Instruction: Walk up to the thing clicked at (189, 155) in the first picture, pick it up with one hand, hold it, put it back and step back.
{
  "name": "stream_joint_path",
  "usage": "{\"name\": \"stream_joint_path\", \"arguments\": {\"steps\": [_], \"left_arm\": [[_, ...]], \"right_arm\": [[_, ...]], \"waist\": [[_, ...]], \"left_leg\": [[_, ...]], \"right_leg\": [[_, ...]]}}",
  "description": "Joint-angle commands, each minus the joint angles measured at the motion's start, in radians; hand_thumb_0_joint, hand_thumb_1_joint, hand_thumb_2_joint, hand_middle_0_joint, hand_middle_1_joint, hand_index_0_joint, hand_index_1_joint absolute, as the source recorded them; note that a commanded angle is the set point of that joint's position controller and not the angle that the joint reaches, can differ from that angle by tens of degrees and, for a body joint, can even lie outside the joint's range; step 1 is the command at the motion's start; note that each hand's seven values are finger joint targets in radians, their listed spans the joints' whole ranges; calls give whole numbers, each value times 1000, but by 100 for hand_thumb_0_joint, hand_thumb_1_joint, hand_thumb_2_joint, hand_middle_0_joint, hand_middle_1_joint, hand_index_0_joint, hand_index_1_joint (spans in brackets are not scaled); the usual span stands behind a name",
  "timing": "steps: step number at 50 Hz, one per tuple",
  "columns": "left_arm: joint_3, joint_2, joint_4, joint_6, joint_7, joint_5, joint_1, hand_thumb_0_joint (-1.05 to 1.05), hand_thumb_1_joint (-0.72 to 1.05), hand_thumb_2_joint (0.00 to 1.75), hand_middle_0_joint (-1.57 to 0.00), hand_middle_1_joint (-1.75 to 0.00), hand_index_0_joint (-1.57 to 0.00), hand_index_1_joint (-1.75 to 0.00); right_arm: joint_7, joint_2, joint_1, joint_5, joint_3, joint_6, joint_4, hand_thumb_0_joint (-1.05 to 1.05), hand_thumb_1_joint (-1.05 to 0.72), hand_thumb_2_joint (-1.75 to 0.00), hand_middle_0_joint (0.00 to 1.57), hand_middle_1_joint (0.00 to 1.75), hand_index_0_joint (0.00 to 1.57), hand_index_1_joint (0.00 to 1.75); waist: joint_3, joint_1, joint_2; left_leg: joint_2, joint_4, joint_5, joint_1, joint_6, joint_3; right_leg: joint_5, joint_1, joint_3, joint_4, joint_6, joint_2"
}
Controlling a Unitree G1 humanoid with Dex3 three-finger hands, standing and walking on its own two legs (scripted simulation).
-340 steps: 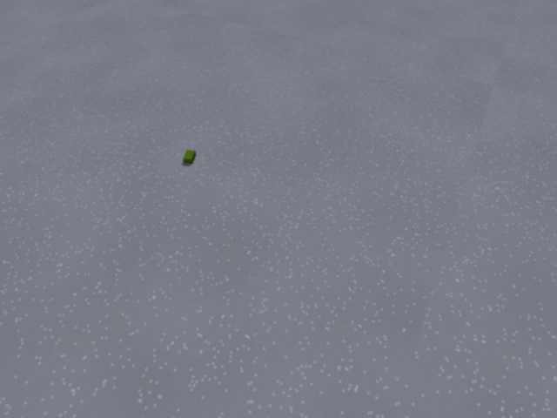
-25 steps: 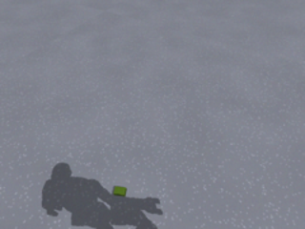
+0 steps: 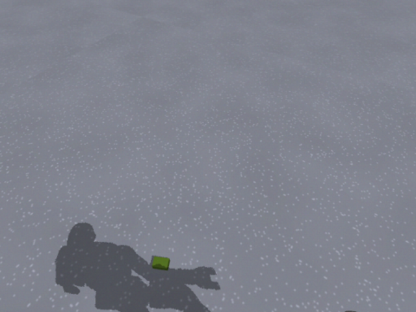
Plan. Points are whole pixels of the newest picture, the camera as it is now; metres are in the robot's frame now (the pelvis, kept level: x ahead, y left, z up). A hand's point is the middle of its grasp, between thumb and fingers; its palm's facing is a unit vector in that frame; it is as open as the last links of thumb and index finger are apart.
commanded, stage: stand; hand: left
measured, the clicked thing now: (161, 263) +0.44 +0.23 -0.77
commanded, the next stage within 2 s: none
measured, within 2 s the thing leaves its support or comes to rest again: neither
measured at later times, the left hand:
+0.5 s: hand out of the picture +0.08 +0.24 -0.16, palm faces -0.02 -0.94 -0.34, open 7.4 cm
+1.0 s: hand out of the picture +0.07 +0.24 -0.16, palm faces -0.03 -0.94 -0.34, open 7.4 cm
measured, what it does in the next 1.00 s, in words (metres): stands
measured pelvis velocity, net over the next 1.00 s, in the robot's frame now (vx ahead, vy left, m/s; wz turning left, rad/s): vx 0.00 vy -0.01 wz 0.00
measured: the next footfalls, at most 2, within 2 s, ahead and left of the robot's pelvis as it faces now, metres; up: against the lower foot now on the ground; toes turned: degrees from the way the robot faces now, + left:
none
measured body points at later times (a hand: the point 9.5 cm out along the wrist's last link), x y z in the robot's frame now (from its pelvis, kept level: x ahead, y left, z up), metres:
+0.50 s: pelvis +0.00 -0.01 +0.00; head +0.01 -0.01 +0.45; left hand +0.08 +0.29 -0.13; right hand +0.08 -0.31 -0.13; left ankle -0.01 +0.12 -0.75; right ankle +0.01 -0.14 -0.75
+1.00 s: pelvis +0.00 -0.01 +0.00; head +0.01 -0.01 +0.45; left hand +0.07 +0.29 -0.13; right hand +0.07 -0.31 -0.14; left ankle -0.01 +0.12 -0.75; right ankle +0.01 -0.14 -0.75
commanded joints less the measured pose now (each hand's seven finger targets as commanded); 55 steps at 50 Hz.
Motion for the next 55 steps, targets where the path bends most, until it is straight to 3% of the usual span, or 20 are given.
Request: {"name": "stream_joint_path", "arguments": {"steps": [1,18,25,55], "left_arm": [[44,214,-59,-19,13,-3,-42,0,90,90,-20,-30,-20,-30],[41,220,-60,-19,14,-4,-39,0,90,90,-20,-30,-20,-30],[39,216,-54,-17,11,-5,-30,0,90,90,-20,-30,-20,-30],[35,222,-65,-18,12,-4,-20,0,90,90,-20,-30,-20,-30]], "right_arm": [[-12,-214,-44,0,-42,-19,-60,0,-90,-90,20,30,20,30],[-13,-214,-28,-1,-37,-16,-61,0,-90,-90,20,30,20,30],[-11,-214,-16,-1,-34,-13,-56,0,-90,-90,20,30,20,30],[-13,-221,2,-2,-30,-15,-62,0,-90,-90,20,30,20,30]], "waist": [[-97,5,9],[-99,5,5],[-58,7,13],[-82,7,8]], "left_leg": [[131,-43,178,3,14,-88],[133,-43,181,-1,15,-87],[125,-60,88,-17,13,-89],[134,-43,137,-8,17,-91]], "right_leg": [[132,45,91,-33,-35,-103],[149,60,90,-35,-37,-104],[63,20,93,-56,-36,-98],[105,34,95,-40,-41,-104]]}}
